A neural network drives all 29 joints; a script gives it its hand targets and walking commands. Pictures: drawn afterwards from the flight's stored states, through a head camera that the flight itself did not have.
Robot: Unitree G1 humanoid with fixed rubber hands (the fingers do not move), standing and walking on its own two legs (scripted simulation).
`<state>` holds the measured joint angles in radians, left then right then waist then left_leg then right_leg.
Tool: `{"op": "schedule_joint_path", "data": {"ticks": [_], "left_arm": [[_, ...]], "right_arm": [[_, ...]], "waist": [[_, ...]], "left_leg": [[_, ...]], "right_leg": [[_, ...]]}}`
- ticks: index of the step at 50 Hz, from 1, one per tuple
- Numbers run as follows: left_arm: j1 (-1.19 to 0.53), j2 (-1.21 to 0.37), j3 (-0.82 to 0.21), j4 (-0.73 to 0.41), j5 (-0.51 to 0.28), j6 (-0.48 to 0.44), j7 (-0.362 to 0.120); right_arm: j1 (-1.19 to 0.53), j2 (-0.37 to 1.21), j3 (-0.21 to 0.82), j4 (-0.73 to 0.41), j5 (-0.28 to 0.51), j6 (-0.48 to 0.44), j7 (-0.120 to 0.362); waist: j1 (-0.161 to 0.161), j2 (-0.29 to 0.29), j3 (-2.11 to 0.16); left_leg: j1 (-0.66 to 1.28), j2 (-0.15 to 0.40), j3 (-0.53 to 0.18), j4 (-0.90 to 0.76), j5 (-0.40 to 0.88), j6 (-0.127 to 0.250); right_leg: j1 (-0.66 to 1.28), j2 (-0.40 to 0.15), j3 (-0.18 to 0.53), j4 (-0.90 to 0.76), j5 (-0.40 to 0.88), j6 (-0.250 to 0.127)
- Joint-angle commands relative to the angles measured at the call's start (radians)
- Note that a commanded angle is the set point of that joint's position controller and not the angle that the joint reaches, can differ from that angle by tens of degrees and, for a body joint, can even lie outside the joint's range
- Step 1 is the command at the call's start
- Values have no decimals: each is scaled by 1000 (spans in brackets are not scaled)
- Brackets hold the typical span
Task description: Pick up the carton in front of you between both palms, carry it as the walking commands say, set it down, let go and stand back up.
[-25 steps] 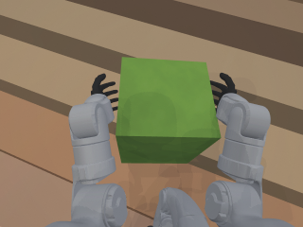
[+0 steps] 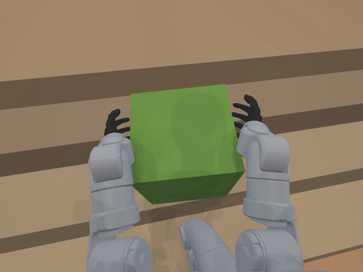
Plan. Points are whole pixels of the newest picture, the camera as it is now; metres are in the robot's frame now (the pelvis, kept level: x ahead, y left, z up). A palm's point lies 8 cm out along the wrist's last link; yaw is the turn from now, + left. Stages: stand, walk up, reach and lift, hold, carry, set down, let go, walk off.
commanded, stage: carry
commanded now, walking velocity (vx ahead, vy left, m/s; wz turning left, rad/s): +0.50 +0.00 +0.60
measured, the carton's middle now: (184, 151) +0.37 -0.09 +0.03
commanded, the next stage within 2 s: none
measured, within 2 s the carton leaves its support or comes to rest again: neither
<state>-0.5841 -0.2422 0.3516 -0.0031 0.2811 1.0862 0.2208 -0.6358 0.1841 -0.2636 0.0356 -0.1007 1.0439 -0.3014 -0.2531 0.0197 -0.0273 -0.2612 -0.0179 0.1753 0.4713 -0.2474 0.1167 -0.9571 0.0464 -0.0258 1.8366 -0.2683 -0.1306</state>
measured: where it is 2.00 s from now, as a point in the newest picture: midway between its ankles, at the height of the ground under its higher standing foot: (22, 66)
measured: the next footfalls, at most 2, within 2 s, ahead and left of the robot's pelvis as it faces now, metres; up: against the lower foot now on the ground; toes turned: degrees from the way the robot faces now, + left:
right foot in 0.24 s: +0.33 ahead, -0.13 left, +0.16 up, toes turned -1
left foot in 0.78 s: +0.65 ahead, +0.29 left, +0.32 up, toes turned +27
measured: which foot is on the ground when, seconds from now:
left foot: down 0.00-0.26, up 0.28-0.76, down 0.78-1.00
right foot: up 0.00-0.22, down 0.24-0.78, up 0.80-1.00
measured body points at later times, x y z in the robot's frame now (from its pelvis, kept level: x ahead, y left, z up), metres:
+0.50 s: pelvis +0.27 -0.02 +0.14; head +0.30 -0.01 +0.59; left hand +0.58 +0.25 +0.32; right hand +0.69 -0.02 +0.31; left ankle +0.26 +0.10 -0.38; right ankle +0.29 -0.13 -0.58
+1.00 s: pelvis +0.57 +0.19 +0.28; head +0.67 +0.21 +0.72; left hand +0.88 +0.46 +0.40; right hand +0.99 +0.19 +0.41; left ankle +0.62 +0.28 -0.42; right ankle +0.57 +0.10 -0.23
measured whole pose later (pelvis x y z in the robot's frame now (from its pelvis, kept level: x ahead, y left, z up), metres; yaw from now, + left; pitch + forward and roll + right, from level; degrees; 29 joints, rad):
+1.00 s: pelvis +0.57 +0.19 +0.28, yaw +24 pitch +3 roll +3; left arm -0.73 -0.21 0.43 -0.28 0.18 1.26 0.27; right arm -0.81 0.22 -0.26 -0.15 -0.08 1.19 -0.36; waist -0.13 -0.02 0.18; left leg -0.53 -0.11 0.16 0.72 -0.25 0.13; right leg -0.82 0.02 0.00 1.82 -0.36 -0.09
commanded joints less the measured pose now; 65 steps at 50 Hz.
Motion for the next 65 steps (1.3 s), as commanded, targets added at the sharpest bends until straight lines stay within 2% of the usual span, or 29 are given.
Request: {"op": "schedule_joint_path", "data": {"ticks": [1,4,7,8,10,12,13,14,15,17,20,25,29,32,34,36,37,38,39,40,41,45,50,53,57,60,62,64,65], "left_arm": [[-696,-508,-447,-15,-187,0,-61],[-786,-409,-402,-31,-185,67,-1],[-883,-430,-425,-8,-246,154,30],[-890,-447,-430,24,-277,181,35],[-932,-528,-469,48,-363,227,32],[-1031,-634,-514,30,-444,249,8],[-1072,-692,-532,20,-479,246,-9],[-1097,-719,-539,10,-507,236,-23],[-1051,-784,-548,45,-550,232,-44],[-1223,-898,-599,-26,-643,217,-98],[-1316,-989,-633,-23,-739,196,-160],[-1219,-965,-573,42,-689,197,-178],[-1109,-885,-500,99,-582,222,-171],[-1081,-814,-460,101,-535,224,-172],[-1065,-808,-447,102,-516,222,-175],[-1095,-796,-436,50,-512,214,-172],[-1118,-795,-440,5,-502,205,-167],[-1135,-788,-438,-41,-493,198,-164],[-1097,-764,-433,-66,-471,188,-156],[-1026,-744,-418,-77,-427,159,-146],[-973,-655,-396,-67,-385,144,-129],[-1042,-685,-484,-267,-403,121,-115],[-963,-691,-650,-343,-471,142,-137],[-893,-645,-676,-256,-474,189,-140],[-866,-563,-619,-110,-422,246,-102],[-919,-571,-568,-30,-418,282,-64],[-960,-602,-545,11,-447,298,-47],[-1100,-678,-550,25,-483,294,-41],[-1083,-716,-551,47,-508,286,-48]], "right_arm": [[-725,934,643,141,483,55,342],[-740,834,525,192,490,113,319],[-799,748,433,167,484,178,277],[-808,721,392,147,466,200,261],[-833,691,339,114,420,243,229],[-884,677,301,83,359,274,204],[-899,678,280,70,327,284,196],[-854,704,271,52,283,291,196],[-863,704,273,65,244,300,192],[-920,714,248,56,186,291,188],[-959,721,246,48,157,269,181],[-916,784,306,104,173,268,186],[-880,861,362,182,218,303,205],[-870,892,382,240,241,303,205],[-857,908,389,249,252,293,201],[-875,959,418,218,290,273,193],[-892,1002,462,168,315,258,190],[-960,1032,501,87,357,239,188],[-1013,1048,542,7,391,220,189],[-1047,1066,581,-43,423,202,189],[-1076,1057,621,-90,477,194,194],[-1010,1024,658,-255,509,157,212],[-844,971,696,-257,414,181,209],[-785,880,690,-200,393,222,208],[-794,781,596,-90,401,283,228],[-828,717,475,-3,388,314,232],[-822,690,385,69,358,330,229],[-856,677,309,120,311,335,221],[-841,698,283,125,293,330,220]], "waist": [[128,139,-296],[143,73,-210],[158,76,-172],[188,123,-233],[261,227,-396],[402,317,-583],[436,222,-687],[403,-179,-795],[380,-284,-795],[359,-49,-587],[309,-19,-395],[346,-56,-360],[403,-171,-322],[351,-132,-165],[278,-163,-122],[204,-299,-298],[110,-452,-453],[16,-466,-588],[7,-346,-684],[104,68,-748],[131,101,-965],[161,93,-757],[121,-57,-641],[79,-5,-595],[170,-8,-365],[210,172,-309],[278,246,-411],[367,199,-523],[426,274,-594]], "left_leg": [[376,262,-470,-118,279,157],[247,218,-425,-197,-4,121],[133,189,-366,-392,198,165],[88,155,-221,-348,462,155],[141,165,-108,-150,1447,141],[261,206,-109,238,1799,82],[153,194,-163,516,1471,24],[-232,-44,-180,1028,587,-96],[-363,-129,-317,1440,119,-92],[-591,-49,-351,1565,88,-31],[-681,44,-330,1450,90,11],[-844,92,-201,1192,-10,-3],[-1331,103,-218,1616,-272,23],[-1362,133,-157,1444,-368,23],[-911,146,24,970,-275,20],[-339,-45,198,787,-12,47],[-147,-100,169,733,37,60],[11,-157,126,562,45,61],[212,-158,-37,266,118,34],[439,147,-645,5,428,170],[530,259,-866,54,652,244],[400,215,-727,82,87,204],[546,322,-638,12,457,239],[726,336,-610,7,456,273],[401,201,-423,-145,201,116],[164,143,-195,-279,620,126],[108,111,-31,-200,1369,103],[276,154,-70,89,1826,20],[354,176,-80,318,1900,-10]], "right_leg": [[-356,-31,-14,303,-69,-35],[-405,-97,-43,189,-41,-4],[-180,-121,-138,-162,-118,10],[8,-103,-176,-303,-77,-12],[307,-2,-254,-504,-36,-61],[564,45,-226,-855,-23,-56],[799,-34,-5,-1019,32,-84],[1046,-356,683,-1225,350,-314],[1000,-406,924,-1440,396,-342],[939,-378,708,-1332,71,-233],[845,-355,438,-1387,-244,-57],[1064,-407,152,-1470,137,-47],[1418,-526,136,-1534,259,-93],[1330,-463,-68,-1674,140,8],[1009,-337,-263,-1852,298,23],[858,-288,-333,-1672,1396,14],[914,-311,-355,-1416,1724,45],[980,-309,-358,-1047,1817,87],[912,-274,-288,-687,1390,140],[539,-29,-154,-258,90,211],[516,31,183,102,38,187],[198,-57,160,119,-7,37],[-94,-99,82,6,-166,10],[-508,-85,49,419,-333,-37],[-482,-119,-63,169,-242,-20],[-157,-105,-202,-107,-80,-4],[207,-32,-260,-375,-6,-37],[436,28,-248,-669,88,-40],[519,65,-221,-927,29,1]]}}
